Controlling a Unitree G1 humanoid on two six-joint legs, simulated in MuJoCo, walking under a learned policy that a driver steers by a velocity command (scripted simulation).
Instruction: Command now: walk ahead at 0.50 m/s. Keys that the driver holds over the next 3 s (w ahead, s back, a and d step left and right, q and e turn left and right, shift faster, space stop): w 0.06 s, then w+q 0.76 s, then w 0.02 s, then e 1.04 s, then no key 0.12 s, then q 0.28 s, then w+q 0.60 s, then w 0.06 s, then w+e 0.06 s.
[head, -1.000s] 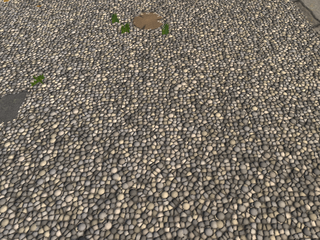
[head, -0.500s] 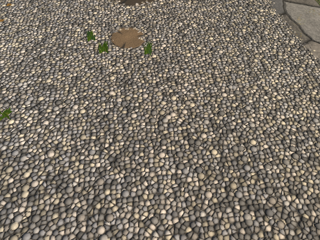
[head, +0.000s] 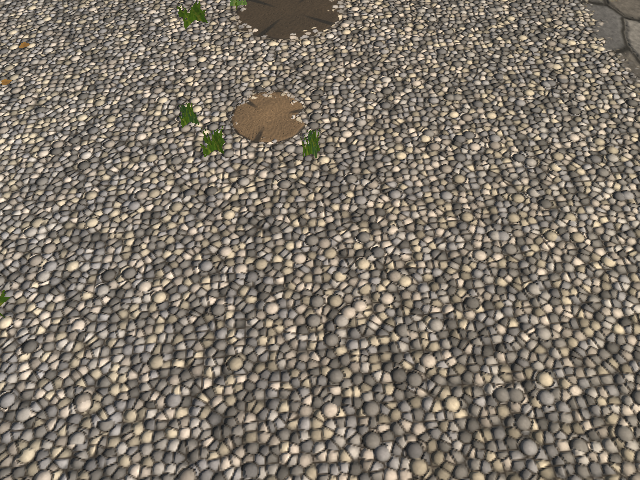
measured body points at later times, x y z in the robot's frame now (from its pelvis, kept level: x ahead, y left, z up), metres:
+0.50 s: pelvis +0.28 +0.08 -0.01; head +0.32 +0.09 +0.43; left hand +0.30 +0.36 -0.15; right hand +0.46 -0.16 -0.13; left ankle +0.34 +0.16 -0.74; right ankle +0.17 -0.08 -0.64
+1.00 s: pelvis +0.57 +0.10 -0.01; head +0.60 +0.11 +0.44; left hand +0.62 +0.41 -0.11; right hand +0.74 -0.13 -0.14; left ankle +0.41 +0.17 -0.65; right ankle +0.67 +0.04 -0.74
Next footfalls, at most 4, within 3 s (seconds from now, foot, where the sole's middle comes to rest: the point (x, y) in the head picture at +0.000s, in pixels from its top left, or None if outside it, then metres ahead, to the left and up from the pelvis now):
0.38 left None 0.38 0.16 -0.78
0.88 right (327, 378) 0.71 0.05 -0.78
1.32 left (225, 392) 0.67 0.28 -0.78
1.70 right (346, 382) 0.70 0.01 -0.78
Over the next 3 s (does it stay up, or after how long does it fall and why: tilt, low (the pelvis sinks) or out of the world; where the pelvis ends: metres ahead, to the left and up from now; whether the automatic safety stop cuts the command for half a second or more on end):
stays up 0.87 0.26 0.01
